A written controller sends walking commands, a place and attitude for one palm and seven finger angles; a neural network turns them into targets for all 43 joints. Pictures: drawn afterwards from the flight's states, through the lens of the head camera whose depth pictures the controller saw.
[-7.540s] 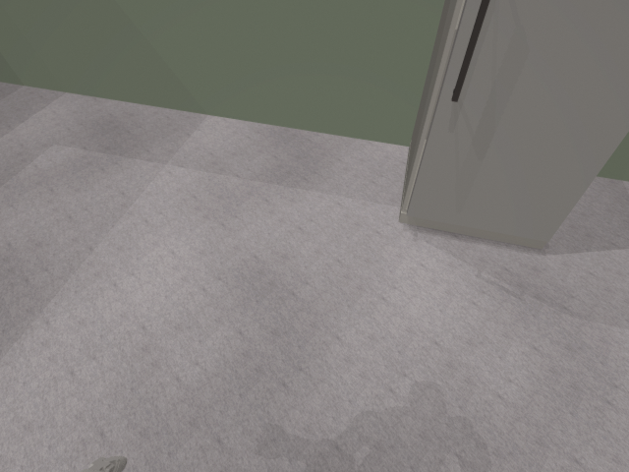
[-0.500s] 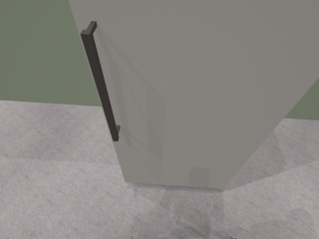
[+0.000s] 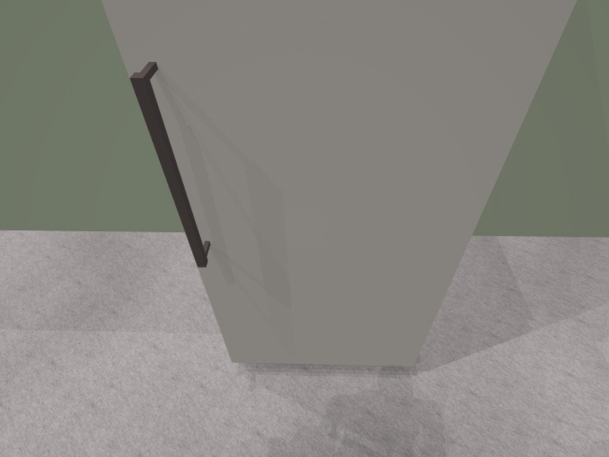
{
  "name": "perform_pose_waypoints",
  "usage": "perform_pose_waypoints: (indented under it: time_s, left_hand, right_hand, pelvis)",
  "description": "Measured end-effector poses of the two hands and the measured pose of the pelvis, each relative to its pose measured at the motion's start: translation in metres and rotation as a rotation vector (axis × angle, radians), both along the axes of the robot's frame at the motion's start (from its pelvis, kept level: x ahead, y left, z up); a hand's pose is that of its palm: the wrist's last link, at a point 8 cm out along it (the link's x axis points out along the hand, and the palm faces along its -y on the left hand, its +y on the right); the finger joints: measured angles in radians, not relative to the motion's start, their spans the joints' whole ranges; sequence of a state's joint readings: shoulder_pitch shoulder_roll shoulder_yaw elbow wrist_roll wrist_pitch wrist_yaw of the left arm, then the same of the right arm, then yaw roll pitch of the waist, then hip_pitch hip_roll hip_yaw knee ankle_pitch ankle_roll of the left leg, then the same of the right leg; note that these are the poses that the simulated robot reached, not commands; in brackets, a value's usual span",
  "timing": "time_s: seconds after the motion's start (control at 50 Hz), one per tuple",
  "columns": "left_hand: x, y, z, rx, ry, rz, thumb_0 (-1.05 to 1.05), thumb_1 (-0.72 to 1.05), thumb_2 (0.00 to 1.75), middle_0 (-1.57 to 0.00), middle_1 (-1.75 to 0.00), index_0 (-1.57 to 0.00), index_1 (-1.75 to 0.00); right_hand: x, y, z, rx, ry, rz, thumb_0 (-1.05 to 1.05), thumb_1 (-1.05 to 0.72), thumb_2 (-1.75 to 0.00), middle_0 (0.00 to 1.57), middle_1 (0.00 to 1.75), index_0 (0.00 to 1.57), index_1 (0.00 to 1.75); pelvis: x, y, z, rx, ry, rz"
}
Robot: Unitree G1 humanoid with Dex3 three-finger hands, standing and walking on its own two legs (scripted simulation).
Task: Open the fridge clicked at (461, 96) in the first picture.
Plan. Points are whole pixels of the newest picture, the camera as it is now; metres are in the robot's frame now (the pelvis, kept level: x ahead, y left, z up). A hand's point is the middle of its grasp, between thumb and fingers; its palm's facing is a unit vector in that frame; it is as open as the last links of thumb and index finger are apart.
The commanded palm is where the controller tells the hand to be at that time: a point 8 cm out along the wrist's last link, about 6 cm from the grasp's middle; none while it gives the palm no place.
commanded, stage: come to a stop and stand still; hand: left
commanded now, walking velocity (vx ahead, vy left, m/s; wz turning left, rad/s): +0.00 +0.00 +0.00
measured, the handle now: (181, 183) +0.52 +0.24 +0.09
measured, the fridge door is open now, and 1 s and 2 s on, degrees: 0 0 0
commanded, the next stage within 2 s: none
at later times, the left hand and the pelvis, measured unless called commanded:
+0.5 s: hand out of the picture +0.00 +0.17 -0.17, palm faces +0.01 -0.98 -0.17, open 7.4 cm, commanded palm none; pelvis -0.04 +0.00 +0.00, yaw -1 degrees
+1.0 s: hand out of the picture -0.05 +0.19 -0.16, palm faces +0.04 -0.97 -0.22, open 7.3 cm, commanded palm none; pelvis -0.09 +0.00 +0.00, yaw +0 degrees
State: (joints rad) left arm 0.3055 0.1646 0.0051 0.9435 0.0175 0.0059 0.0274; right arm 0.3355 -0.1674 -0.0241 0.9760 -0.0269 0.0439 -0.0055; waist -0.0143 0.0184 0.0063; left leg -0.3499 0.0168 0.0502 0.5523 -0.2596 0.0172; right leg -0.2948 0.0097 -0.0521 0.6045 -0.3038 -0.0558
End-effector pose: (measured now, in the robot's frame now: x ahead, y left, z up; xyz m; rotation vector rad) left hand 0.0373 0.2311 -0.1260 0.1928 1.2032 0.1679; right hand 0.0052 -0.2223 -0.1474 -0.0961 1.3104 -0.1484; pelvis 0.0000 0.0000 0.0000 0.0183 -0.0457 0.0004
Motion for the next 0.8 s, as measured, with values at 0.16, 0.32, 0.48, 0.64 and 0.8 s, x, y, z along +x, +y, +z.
perform_pose_waypoints:
  time_s: [0.16,0.32,0.48,0.64,0.8]
  left_hand:
    - [-0.026,-0.007,-0.009,-0.013,0.070,-0.002,0.01,0.90,0.90,-0.20,-0.30,-0.20,-0.30]
    - [-0.029,-0.011,-0.017,-0.044,0.059,-0.001,0.01,0.90,0.90,-0.20,-0.30,-0.20,-0.30]
    - [-0.044,-0.012,-0.019,-0.066,0.069,0.001,0.01,0.91,0.90,-0.20,-0.30,-0.20,-0.30]
    - [-0.078,-0.007,-0.021,-0.062,0.088,0.039,0.01,0.90,0.90,-0.20,-0.30,-0.20,-0.30]
    - [-0.071,0.011,-0.035,-0.052,0.050,0.031,0.01,0.90,0.90,-0.20,-0.30,-0.20,-0.30]
  right_hand:
    - [-0.060,-0.004,-0.001,-0.003,0.103,-0.046,0.01,-0.91,-0.90,0.19,0.30,0.20,0.29]
    - [-0.095,0.002,0.002,-0.011,0.167,-0.064,0.01,-0.91,-0.90,0.19,0.30,0.20,0.29]
    - [-0.087,0.010,0.003,-0.012,0.117,-0.058,0.01,-0.91,-0.90,0.19,0.30,0.20,0.29]
    - [-0.062,0.008,0.001,-0.022,0.028,-0.027,0.01,-0.91,-0.90,0.20,0.30,0.20,0.29]
    - [-0.095,0.016,0.002,-0.061,0.017,-0.055,0.00,-0.91,-0.90,0.19,0.30,0.20,0.29]
  pelvis:
    - [-0.013,-0.009,-0.001,-0.004,-0.007,-0.002]
    - [-0.024,-0.008,-0.003,-0.015,-0.007,-0.006]
    - [-0.037,-0.004,-0.001,-0.019,-0.005,-0.013]
    - [-0.055,0.000,-0.004,-0.017,-0.015,-0.002]
    - [-0.071,0.011,-0.012,0.005,-0.018,-0.005]
